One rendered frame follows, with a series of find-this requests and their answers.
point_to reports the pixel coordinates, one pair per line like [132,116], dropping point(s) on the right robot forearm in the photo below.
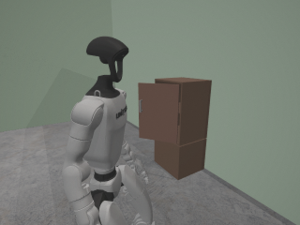
[80,196]

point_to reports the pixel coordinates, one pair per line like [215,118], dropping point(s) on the robot left hand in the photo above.
[137,166]

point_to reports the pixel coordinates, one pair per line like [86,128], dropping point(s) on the robot head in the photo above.
[109,50]

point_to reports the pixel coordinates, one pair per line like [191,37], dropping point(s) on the left robot forearm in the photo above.
[126,153]

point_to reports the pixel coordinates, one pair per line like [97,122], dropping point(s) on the robot right thigh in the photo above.
[109,212]

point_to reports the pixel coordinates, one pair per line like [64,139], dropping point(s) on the cupboard door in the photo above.
[158,120]

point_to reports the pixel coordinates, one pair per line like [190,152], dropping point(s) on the handle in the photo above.
[140,106]

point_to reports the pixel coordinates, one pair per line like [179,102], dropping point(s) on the left robot upper arm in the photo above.
[122,91]

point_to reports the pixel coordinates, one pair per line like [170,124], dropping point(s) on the right robot upper arm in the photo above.
[85,117]

